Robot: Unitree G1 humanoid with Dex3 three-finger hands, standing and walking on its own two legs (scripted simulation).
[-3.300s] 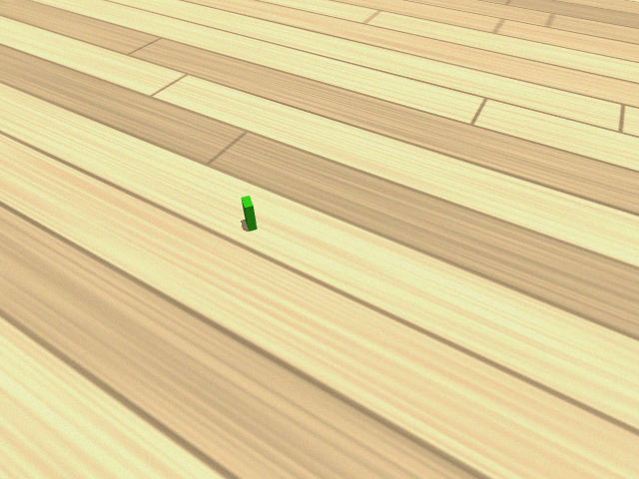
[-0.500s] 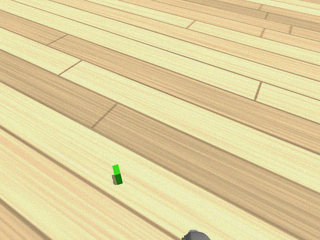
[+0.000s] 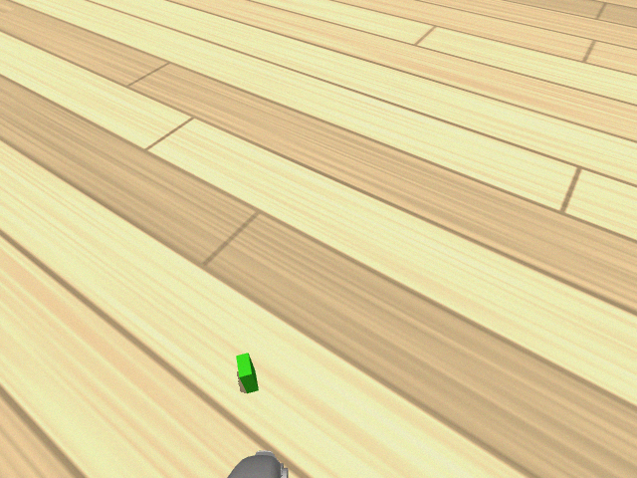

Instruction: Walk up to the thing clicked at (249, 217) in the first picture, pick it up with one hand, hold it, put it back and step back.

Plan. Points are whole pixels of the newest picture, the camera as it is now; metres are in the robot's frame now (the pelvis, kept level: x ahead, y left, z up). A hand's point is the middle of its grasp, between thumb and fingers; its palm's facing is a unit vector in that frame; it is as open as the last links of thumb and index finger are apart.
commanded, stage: walk up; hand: left
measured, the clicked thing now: (247, 373) +0.49 +0.25 -0.69
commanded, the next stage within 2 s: stand in 1.84 s
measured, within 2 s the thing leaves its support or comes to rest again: neither
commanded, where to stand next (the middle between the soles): +0.12 +0.02 m, yaw +1 degrees
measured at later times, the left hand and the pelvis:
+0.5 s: hand out of the picture +0.08 +0.27 -0.13, palm faces -0.02 -0.90 -0.44, open 7.4 cm; pelvis +0.05 -0.01 +0.00, yaw -1 degrees
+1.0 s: hand (131, 467) +0.16 +0.28 -0.14, palm faces -0.01 -0.94 -0.35, open 7.4 cm; pelvis +0.07 +0.02 +0.01, yaw +0 degrees
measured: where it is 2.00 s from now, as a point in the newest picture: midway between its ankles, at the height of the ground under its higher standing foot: outside the picture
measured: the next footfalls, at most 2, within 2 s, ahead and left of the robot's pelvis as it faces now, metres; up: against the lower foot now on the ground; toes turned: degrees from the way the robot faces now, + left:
left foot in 0.04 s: +0.12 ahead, +0.14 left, +0.00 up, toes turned +0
right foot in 0.34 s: +0.11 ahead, -0.12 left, +0.00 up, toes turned -4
